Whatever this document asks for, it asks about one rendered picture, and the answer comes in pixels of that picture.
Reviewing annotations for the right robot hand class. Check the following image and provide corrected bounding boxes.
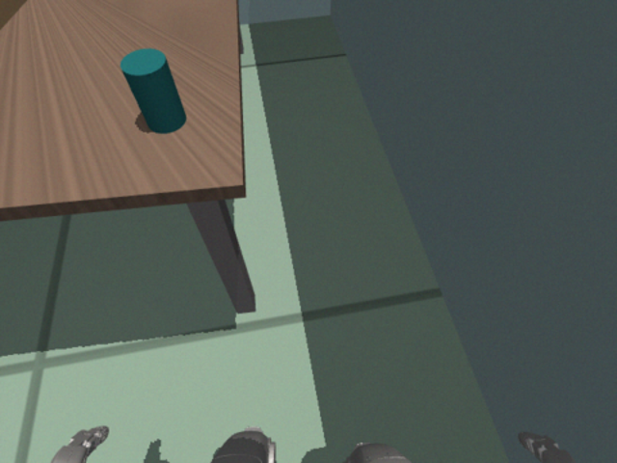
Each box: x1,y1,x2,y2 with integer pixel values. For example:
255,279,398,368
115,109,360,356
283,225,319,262
518,432,576,463

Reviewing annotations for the left robot hand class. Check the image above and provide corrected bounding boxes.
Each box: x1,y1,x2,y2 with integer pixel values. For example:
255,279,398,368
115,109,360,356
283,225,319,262
51,426,109,463

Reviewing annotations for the table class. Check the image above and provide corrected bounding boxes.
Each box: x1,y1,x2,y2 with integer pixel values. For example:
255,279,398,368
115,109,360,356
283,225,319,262
0,0,255,313

